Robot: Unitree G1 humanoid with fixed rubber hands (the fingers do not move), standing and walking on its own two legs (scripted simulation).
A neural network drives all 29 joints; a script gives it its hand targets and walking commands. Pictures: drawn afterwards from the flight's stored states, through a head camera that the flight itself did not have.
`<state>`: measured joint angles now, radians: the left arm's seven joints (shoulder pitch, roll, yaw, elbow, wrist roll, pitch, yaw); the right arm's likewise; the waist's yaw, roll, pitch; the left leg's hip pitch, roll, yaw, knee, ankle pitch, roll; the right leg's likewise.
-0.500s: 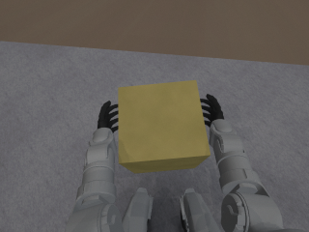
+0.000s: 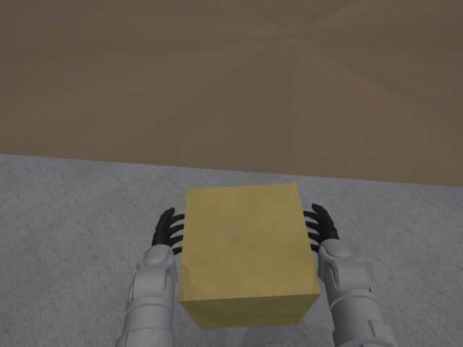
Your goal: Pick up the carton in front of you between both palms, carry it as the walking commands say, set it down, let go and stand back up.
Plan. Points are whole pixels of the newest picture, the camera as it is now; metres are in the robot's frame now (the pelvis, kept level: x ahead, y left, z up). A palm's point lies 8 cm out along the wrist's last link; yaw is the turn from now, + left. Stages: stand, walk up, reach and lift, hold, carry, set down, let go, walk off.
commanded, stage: reach and lift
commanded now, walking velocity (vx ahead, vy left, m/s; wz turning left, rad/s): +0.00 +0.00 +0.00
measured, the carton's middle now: (245, 261) +0.30 +0.00 -0.07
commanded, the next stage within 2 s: hold in 1.08 s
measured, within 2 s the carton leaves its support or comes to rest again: neither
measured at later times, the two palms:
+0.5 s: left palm (158, 244) +0.28 +0.15 +0.04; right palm (335, 241) +0.28 -0.15 +0.04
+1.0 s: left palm (158, 238) +0.29 +0.15 +0.05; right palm (336, 235) +0.29 -0.15 +0.05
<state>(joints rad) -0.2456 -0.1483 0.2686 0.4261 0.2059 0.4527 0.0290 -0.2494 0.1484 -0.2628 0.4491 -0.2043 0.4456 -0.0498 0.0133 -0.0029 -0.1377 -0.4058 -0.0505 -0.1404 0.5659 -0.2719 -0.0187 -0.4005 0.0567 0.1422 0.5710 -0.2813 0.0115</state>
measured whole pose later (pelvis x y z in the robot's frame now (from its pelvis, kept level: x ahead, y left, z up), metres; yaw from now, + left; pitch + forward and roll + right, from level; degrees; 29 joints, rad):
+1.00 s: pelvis +0.00 +0.00 +0.02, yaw +0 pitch -5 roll +0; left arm -0.26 -0.15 0.23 0.30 0.28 0.68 -0.01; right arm -0.26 0.15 -0.23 0.31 -0.28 0.68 -0.01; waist 0.01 0.00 -0.02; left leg -0.09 -0.03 -0.14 0.36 -0.20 -0.01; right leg -0.08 0.04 0.14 0.37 -0.21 0.01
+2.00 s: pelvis +0.18 +0.02 +0.00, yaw -2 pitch +5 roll +1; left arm 0.01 -0.13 0.06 -0.51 0.04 1.19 0.14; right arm -0.02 0.13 -0.05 -0.46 -0.03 1.18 -0.13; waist 0.03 -0.06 -0.18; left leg -0.35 0.02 0.21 0.53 -0.24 0.04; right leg -0.19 -0.10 -0.12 0.61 -0.44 0.02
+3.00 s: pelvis +0.83 +0.01 +0.00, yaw -3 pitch +4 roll +0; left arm -0.09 -0.13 0.08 -0.62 0.00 1.24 0.17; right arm -0.08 0.13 -0.07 -0.59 0.00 1.22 -0.17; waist -0.03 -0.02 -0.05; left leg -0.37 0.05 0.26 0.49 -0.19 0.08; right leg -0.42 -0.07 -0.06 1.22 -0.35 -0.03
